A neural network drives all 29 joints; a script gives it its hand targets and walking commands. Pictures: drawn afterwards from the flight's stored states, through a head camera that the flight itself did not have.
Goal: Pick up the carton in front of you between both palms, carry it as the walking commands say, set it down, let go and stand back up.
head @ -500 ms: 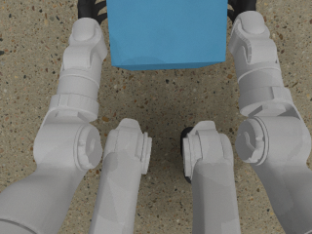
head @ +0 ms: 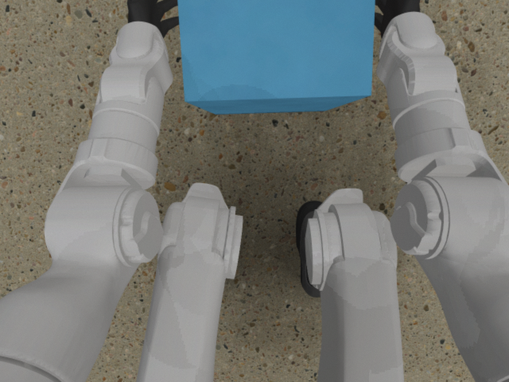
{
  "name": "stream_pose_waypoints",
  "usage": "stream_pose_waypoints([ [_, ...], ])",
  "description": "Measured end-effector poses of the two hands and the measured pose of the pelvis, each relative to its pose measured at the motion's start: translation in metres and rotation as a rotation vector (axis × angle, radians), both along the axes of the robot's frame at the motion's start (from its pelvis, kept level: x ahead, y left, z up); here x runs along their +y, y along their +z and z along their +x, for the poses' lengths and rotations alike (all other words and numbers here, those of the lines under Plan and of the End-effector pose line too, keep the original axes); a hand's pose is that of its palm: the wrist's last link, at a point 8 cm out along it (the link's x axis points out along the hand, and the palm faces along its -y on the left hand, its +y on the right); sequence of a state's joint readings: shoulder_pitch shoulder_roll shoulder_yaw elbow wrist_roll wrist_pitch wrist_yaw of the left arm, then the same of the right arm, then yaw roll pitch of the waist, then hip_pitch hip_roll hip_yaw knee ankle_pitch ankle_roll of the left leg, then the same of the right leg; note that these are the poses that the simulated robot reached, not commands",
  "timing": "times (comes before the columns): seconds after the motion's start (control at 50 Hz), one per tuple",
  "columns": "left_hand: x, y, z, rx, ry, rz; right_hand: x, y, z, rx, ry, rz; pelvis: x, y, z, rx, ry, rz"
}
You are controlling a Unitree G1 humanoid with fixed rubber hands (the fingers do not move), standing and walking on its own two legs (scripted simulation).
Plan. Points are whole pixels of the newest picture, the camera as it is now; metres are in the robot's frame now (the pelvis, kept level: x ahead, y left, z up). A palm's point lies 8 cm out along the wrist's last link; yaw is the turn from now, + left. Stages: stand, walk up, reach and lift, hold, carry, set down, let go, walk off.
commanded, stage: set down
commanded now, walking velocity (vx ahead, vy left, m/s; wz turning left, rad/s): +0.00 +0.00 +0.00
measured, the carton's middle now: (271, 37) +0.53 -0.01 -0.24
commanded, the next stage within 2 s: let go in 1.78 s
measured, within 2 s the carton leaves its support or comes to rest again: neither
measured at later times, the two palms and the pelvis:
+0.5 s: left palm (147, 27) +0.52 +0.15 -0.17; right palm (399, 20) +0.53 -0.16 -0.17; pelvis -0.01 +0.00 -0.01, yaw +0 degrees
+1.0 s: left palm out of the picture +0.53 +0.19 -0.10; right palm out of the picture +0.55 -0.19 -0.10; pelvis +0.00 +0.00 +0.03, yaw +1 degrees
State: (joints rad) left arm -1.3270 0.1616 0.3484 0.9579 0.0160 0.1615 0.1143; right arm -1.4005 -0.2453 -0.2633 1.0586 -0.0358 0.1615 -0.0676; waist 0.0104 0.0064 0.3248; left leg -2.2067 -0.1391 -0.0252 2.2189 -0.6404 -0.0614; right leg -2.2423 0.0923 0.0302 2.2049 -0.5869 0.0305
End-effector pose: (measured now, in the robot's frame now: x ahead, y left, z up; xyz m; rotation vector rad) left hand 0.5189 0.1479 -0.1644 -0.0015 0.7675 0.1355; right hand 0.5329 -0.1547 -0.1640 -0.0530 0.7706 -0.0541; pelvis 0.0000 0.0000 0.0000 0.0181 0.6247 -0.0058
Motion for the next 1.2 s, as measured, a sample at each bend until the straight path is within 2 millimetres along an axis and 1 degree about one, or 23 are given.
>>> stream_pose_waypoints([
  [0.4,0.004,-0.002,0.002,-0.015,-0.052,-0.014,-0.004,-0.003,0.001,-0.016,0.034,0.029,0.0,-0.005,-0.007,-0.038,0.004,0.002],
  [0.48,0.004,-0.006,0.001,-0.018,-0.062,-0.001,-0.006,-0.007,0.001,-0.023,0.037,0.024,0.0,-0.006,-0.008,-0.05,0.005,0.002],
  [0.54,0.009,-0.015,-0.001,-0.001,-0.06,0.025,-0.013,-0.017,-0.004,-0.008,0.02,-0.007,-0.001,-0.005,-0.008,-0.057,0.005,0.002],
  [0.6,0.023,-0.023,-0.004,0.008,-0.021,0.049,-0.029,-0.026,-0.008,0.002,-0.022,-0.037,-0.001,-0.005,-0.007,-0.054,0.004,0.001],
  [0.66,0.036,-0.025,-0.003,0.001,0.002,0.061,-0.043,-0.028,-0.006,-0.007,-0.046,-0.053,-0.001,-0.007,-0.005,-0.044,0.006,-0.001],
  [0.7,0.042,-0.024,0.0,-0.013,0.008,0.062,-0.047,-0.026,-0.002,-0.025,-0.051,-0.053,-0.001,-0.009,-0.004,-0.037,0.008,-0.002],
  [0.8,0.044,-0.009,0.009,-0.066,0.013,0.055,-0.044,-0.009,0.011,-0.082,-0.046,-0.038,-0.001,-0.012,-0.002,-0.018,0.008,-0.003],
  [0.88,0.041,0.015,0.012,-0.112,0.017,0.049,-0.038,0.014,0.016,-0.125,-0.04,-0.03,-0.001,-0.005,-0.002,-0.002,0.01,-0.003],
  [0.94,0.038,0.041,0.012,-0.136,0.017,0.05,-0.035,0.041,0.016,-0.145,-0.037,-0.031,0.0,0.009,-0.003,0.017,0.011,-0.003],
  [1.06,0.037,0.093,0.011,-0.121,0.03,0.049,-0.039,0.093,0.013,-0.127,-0.052,-0.034,0.001,0.047,-0.001,0.087,0.01,-0.004],
  [1.12,0.037,0.114,0.011,-0.119,0.032,0.049,-0.041,0.114,0.013,-0.125,-0.052,-0.032,0.0,0.063,0.0,0.122,0.008,-0.004],
  [1.2,0.038,0.136,0.012,-0.124,0.033,0.053,-0.042,0.136,0.014,-0.13,-0.048,-0.032,0.0,0.082,0.001,0.153,0.005,-0.003],
])
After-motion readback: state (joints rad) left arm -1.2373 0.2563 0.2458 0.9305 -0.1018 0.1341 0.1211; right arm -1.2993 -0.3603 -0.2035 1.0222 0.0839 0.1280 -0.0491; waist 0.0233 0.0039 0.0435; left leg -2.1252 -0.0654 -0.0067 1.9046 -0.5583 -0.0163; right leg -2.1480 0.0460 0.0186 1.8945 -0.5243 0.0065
